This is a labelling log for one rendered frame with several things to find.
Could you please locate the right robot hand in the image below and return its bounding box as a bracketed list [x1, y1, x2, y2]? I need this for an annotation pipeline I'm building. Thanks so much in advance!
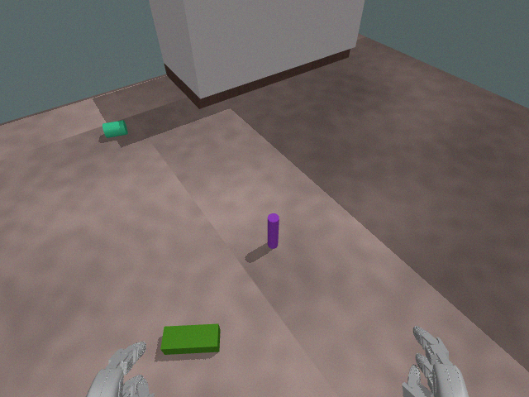
[403, 326, 469, 397]

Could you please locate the left robot hand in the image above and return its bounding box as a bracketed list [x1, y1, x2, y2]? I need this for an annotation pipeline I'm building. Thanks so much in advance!
[86, 342, 154, 397]

